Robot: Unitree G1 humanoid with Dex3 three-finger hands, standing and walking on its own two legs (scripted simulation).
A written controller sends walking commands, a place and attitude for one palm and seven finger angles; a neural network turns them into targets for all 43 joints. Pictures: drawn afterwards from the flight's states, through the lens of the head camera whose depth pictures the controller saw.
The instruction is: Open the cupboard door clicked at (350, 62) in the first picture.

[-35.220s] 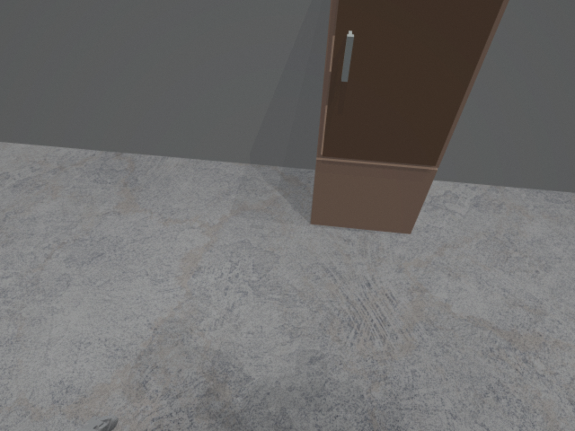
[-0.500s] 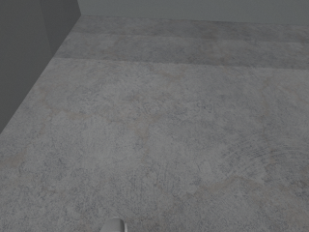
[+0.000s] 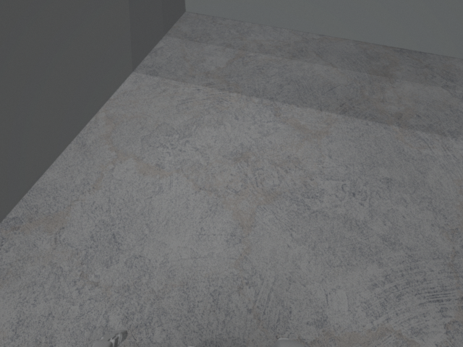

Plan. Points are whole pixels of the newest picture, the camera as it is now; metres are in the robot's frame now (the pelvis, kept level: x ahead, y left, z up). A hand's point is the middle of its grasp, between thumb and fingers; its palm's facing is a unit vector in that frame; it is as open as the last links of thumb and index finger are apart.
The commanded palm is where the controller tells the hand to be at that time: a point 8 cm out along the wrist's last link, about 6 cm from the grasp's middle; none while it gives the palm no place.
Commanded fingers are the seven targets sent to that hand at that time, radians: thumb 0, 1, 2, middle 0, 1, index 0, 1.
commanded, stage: turn to face it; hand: left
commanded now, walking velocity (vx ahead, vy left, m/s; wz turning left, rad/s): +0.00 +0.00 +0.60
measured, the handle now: out of the picture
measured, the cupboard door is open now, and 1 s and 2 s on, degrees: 42 42 42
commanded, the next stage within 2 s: none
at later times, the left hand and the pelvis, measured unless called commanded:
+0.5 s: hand out of the picture +0.01 +0.16 -0.19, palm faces +0.36 -0.91 -0.22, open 7.4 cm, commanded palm none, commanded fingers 0.00 0.90 0.90 -0.20 -0.30 -0.20 -0.30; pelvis +0.05 -0.04 -0.02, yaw +20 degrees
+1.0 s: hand out of the picture +0.06 +0.13 -0.15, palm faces +0.58 -0.76 -0.29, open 7.4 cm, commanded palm none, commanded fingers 0.00 0.90 0.90 -0.20 -0.30 -0.20 -0.30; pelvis +0.10 -0.08 +0.00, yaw +38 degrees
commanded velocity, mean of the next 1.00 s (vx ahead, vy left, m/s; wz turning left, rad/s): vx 0.00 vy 0.00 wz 0.60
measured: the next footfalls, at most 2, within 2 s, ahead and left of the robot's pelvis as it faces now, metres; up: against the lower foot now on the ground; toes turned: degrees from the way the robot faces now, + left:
right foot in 0.10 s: +0.06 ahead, -0.16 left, +0.00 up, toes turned +3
left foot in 0.48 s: +0.07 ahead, +0.08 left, +0.00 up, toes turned +27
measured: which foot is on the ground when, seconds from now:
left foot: down 0.00-0.10, up 0.12-0.46, down 0.48-0.86, up 0.88-1.00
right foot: up 0.00-0.08, down 0.10-0.48, up 0.50-0.84, down 0.86-1.00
